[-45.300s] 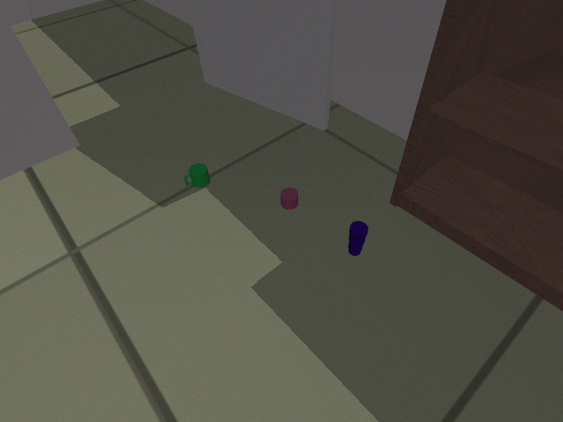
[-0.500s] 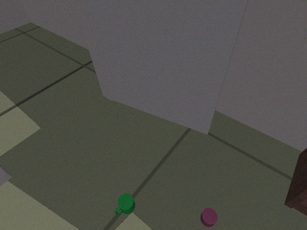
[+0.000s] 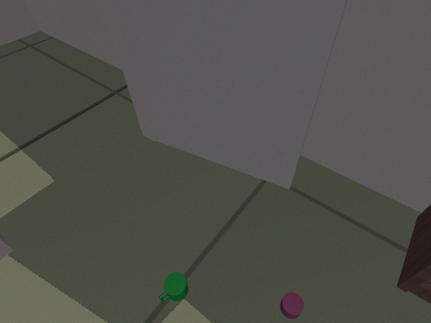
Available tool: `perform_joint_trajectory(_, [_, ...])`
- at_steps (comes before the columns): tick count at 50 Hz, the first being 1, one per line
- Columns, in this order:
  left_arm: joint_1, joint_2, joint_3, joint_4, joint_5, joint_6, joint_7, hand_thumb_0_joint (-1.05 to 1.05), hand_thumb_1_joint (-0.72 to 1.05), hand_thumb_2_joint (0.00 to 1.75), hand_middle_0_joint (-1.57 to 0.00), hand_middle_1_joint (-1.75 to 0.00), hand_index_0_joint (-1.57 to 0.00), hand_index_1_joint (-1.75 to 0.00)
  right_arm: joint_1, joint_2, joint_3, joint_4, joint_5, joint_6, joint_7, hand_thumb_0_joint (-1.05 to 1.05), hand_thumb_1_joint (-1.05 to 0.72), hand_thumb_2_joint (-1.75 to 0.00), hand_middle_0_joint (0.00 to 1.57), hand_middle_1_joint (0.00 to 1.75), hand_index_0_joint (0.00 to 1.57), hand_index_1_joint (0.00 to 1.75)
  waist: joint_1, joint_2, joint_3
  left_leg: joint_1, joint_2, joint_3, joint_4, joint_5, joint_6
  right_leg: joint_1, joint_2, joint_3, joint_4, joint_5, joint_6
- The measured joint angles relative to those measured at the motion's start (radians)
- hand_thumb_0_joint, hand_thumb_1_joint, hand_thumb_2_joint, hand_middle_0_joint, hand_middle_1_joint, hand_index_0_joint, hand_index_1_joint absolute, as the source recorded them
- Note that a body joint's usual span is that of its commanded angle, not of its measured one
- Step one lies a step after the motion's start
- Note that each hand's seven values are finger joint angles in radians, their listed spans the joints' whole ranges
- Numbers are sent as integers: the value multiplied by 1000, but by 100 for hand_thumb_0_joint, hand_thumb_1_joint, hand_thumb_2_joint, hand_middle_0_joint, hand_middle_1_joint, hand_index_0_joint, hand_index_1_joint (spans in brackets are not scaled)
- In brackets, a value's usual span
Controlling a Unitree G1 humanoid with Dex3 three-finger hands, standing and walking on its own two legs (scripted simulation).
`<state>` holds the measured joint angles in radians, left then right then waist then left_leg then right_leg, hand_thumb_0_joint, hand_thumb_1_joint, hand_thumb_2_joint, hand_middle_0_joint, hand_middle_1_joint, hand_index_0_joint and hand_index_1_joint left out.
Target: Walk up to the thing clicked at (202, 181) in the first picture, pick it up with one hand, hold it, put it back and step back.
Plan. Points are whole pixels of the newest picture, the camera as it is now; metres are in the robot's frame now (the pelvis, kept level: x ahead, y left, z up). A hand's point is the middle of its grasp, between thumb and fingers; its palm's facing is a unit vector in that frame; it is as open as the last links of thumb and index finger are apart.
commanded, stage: stand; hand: left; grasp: from above
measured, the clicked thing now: (173, 289) +0.40 +0.22 -0.74
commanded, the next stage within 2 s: step back in 0.12 s
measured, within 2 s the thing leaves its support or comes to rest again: neither
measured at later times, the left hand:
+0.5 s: hand out of the picture +0.05 +0.26 -0.17, palm faces -0.07 -0.91 -0.41, open 7.4 cm
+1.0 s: hand out of the picture -0.06 +0.30 -0.18, palm faces -0.09 -0.93 -0.37, open 7.4 cm
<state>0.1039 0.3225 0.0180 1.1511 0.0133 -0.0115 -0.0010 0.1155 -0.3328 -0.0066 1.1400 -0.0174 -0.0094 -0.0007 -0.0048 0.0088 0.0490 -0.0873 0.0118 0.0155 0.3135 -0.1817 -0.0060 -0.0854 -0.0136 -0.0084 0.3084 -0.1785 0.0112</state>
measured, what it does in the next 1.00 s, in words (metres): walks backwards: left foot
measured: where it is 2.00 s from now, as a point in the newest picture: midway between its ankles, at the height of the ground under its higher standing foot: outside the picture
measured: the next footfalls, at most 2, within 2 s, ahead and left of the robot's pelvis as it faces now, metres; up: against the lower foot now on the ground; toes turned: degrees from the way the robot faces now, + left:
left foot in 0.68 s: -0.12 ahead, +0.13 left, +0.00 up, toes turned -2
right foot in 1.10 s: -0.16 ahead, -0.07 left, +0.00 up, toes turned -1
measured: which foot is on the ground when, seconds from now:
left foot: down 0.00-0.42, up 0.44-0.66, down 0.68-1.00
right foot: down 0.00-0.70, up 0.72-1.00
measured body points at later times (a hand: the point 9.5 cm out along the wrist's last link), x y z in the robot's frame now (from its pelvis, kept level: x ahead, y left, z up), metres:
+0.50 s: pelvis -0.06 -0.01 -0.03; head +0.00 -0.02 +0.42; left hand +0.05 +0.31 -0.14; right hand +0.04 -0.33 -0.15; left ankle -0.05 +0.12 -0.71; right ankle +0.00 -0.12 -0.75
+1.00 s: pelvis -0.17 +0.04 -0.02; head -0.10 +0.06 +0.43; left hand -0.05 +0.35 -0.15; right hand -0.10 -0.27 -0.13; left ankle -0.16 +0.13 -0.75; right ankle -0.19 -0.08 -0.71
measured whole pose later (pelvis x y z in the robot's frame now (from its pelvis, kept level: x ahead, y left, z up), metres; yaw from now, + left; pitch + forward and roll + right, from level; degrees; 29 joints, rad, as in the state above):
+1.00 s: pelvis -0.17 +0.04 -0.02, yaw -4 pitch -2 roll +0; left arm 0.15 0.39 0.07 0.86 0.02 0.06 0.01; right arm 0.15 -0.35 -0.06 0.89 -0.02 0.03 -0.02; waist 0.00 -0.04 0.19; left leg -0.24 -0.03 0.04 0.56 -0.30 0.05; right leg -0.37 0.09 0.13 0.93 -0.45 0.01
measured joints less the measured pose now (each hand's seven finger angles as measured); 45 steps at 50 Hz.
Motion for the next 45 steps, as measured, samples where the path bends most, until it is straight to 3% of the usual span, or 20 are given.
perform_joint_trajectory(7, [3,7,1,-12,-5,4,-3,1,91,90,-20,-30,-21,-30,-2,0,0,-7,2,3,4,0,-90,-89,20,29,21,30,0,-2,-2,-12,-1,3,8,-2,1,-15,-1,3,12,-3,0])
perform_joint_trajectory(12, [-13,40,18,-83,-19,15,3,1,91,90,-20,-30,-21,-30,-45,-13,-18,-63,19,26,13,0,-90,-89,20,30,21,30,-6,-12,63,-96,-1,6,105,-26,5,-107,-1,8,124,-33,-5])
perform_joint_trajectory(19, [-24,81,23,-164,-9,37,5,1,91,90,-20,-30,-21,-30,-76,-49,-47,-134,22,56,16,0,-90,-89,20,30,21,30,-8,-16,123,-202,7,12,243,-59,4,-225,5,15,279,-72,-20])
perform_joint_trajectory(21, [-18,77,24,-181,-4,39,2,1,91,90,-20,-30,-21,-30,-75,-65,-54,-150,23,65,16,0,-90,-89,20,30,21,30,-13,1,128,-235,13,2,301,-79,17,-244,12,6,313,-82,-26])
perform_joint_trajectory(25, [-13,64,25,-217,18,38,-1,1,91,90,-20,-30,-21,-30,-71,-79,-65,-174,18,81,18,0,-90,-89,20,29,21,30,2,-13,138,-315,-74,-57,609,-301,26,-275,-9,30,341,-73,-32])
perform_joint_trajectory(28, [-22,56,26,-238,29,47,4,1,91,90,-20,-30,-21,-30,-42,-79,-65,-191,26,76,23,0,-90,-89,20,29,21,30,5,-21,128,-321,-104,-77,741,-333,21,-295,-21,36,312,-37,-29])
perform_joint_trajectory(31, [-40,57,29,-268,35,51,11,1,90,90,-21,-30,-21,-30,-3,-75,-57,-200,24,71,20,0,-90,-89,20,29,21,30,3,-23,115,-258,-85,-75,667,-334,11,-325,-26,28,296,-7,-13])
perform_joint_trajectory(34, [-58,67,33,-306,23,55,12,1,90,90,-21,-30,-21,-30,31,-67,-50,-198,7,60,12,0,-90,-89,20,29,21,30,-11,-26,114,-142,-42,-62,379,-256,13,-362,-33,8,321,4,15])
perform_joint_trajectory(36, [-72,91,41,-312,8,65,13,1,90,90,-20,-30,-21,-30,29,-29,-50,-183,-14,54,6,0,-90,-89,20,29,21,30,2,-94,147,-109,-77,-24,330,-245,31,-382,-51,61,376,-46,3])
perform_joint_trajectory(37, [-67,92,44,-310,5,70,16,1,91,90,-20,-30,-21,-30,36,-17,-46,-182,-21,54,10,0,-90,-89,20,29,21,30,9,-103,150,-109,-74,-13,331,-236,38,-394,-20,96,428,-143,-7])
perform_joint_trajectory(39, [-50,83,46,-290,10,81,23,1,91,90,-20,-30,-21,-30,58,-7,-41,-188,-23,52,16,0,-90,-89,20,29,21,30,-15,-77,137,-117,-45,-32,323,-216,46,-412,67,134,577,-293,-10])
perform_joint_trajectory(40, [-43,80,45,-280,9,86,23,1,91,90,-20,-30,-21,-30,70,-3,-39,-190,-24,50,13,0,-90,-89,20,30,21,30,-27,-66,129,-117,-36,-44,303,-197,48,-418,101,148,652,-311,-13])
perform_joint_trajectory(42, [-24,77,44,-281,-1,87,20,1,91,90,-20,-30,-21,-30,84,2,-37,-191,-26,50,3,0,-90,-89,20,30,21,30,-22,-64,113,-115,-30,-40,250,-157,45,-425,139,175,754,-280,-27])
perform_joint_trajectory(45, [8,71,49,-293,0,77,17,1,91,90,-20,-30,-21,-30,75,-2,-43,-203,-16,50,-11,0,-90,-89,21,30,21,30,-4,-63,119,-120,-31,-14,215,-122,49,-396,143,178,791,-244,-21])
